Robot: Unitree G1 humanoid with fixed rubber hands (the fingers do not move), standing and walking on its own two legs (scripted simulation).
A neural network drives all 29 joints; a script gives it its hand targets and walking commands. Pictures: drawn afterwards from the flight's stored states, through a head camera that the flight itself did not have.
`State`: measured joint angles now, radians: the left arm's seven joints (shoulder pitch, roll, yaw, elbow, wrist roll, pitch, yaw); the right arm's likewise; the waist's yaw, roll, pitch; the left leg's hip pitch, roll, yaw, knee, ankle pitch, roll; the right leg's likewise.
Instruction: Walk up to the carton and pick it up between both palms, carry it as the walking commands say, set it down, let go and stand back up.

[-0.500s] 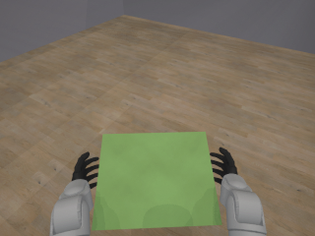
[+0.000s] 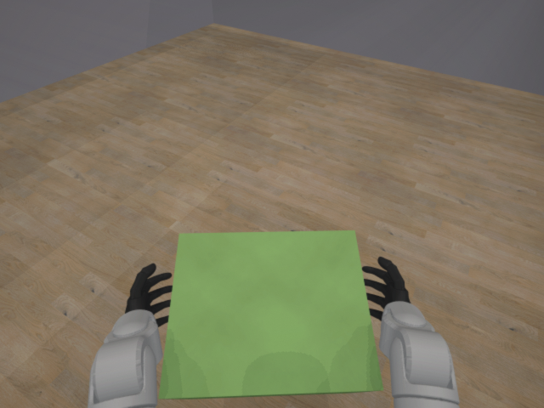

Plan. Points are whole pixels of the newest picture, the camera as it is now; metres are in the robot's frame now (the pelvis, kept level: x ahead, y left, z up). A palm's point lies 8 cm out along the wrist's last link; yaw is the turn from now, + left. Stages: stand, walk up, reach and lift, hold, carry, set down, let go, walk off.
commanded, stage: carry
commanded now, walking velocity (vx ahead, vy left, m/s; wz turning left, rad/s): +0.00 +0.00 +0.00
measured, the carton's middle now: (268, 318) +0.30 +0.00 -0.04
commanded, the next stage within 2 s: none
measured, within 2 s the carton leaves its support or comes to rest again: neither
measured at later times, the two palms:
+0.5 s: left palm (140, 318) +0.26 +0.18 +0.05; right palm (396, 310) +0.26 -0.17 +0.05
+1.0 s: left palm (71, 338) +0.22 +0.25 +0.07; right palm (349, 320) +0.24 -0.10 +0.07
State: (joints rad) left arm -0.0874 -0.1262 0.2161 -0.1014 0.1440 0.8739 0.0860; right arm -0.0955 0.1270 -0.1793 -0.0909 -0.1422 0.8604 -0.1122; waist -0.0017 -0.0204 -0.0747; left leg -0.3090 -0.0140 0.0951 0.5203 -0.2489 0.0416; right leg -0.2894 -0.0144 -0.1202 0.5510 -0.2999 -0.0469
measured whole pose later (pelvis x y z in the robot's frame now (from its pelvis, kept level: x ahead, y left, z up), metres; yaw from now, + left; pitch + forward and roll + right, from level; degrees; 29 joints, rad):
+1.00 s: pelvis -0.01 +0.07 +0.00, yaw +3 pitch +3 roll +0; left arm -0.06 -0.13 0.13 -0.46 0.11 1.23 0.16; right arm -0.06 0.13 -0.17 -0.46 -0.11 1.21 -0.13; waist 0.00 0.00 -0.01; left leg -0.35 0.02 0.09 0.57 -0.27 0.03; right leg -0.40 -0.10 -0.12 0.81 -0.47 0.03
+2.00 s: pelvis -0.09 +0.18 +0.00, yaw +6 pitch +3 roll +1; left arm -0.06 -0.13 0.13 -0.53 0.11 1.22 0.14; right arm -0.07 0.13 -0.16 -0.53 -0.11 1.21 -0.13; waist 0.00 -0.01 -0.03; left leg -0.47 0.03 0.10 0.90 -0.36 0.07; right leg -0.37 -0.13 -0.12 0.55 -0.24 0.02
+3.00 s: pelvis -0.20 +0.35 +0.00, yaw +8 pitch +2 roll -3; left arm -0.05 -0.13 0.13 -0.53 0.11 1.20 0.14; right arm -0.05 0.13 -0.15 -0.53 -0.11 1.19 -0.13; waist 0.01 -0.02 -0.02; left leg -0.36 0.03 0.11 0.56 -0.25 0.08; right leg -0.47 -0.11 -0.12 1.02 -0.47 0.06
